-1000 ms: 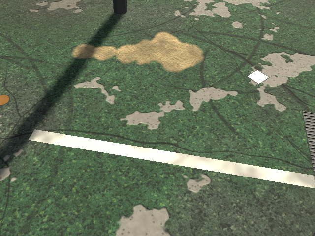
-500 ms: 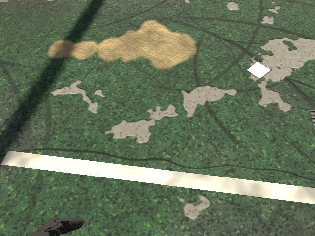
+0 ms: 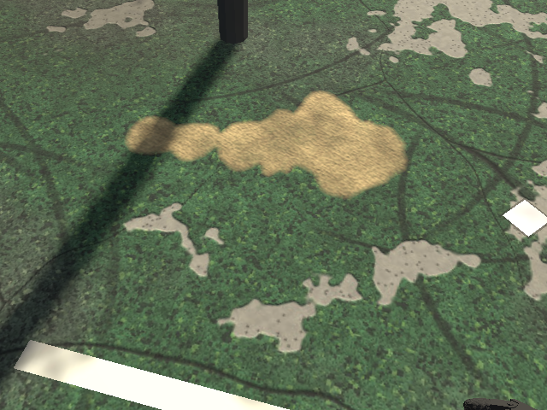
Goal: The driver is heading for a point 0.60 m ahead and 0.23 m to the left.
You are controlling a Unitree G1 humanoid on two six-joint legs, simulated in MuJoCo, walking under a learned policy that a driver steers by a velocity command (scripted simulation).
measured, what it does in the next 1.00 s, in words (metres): walks ahead, turning left: right foot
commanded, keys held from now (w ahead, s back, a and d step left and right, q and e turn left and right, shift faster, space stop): w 0.18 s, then w+q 0.74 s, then no key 0.08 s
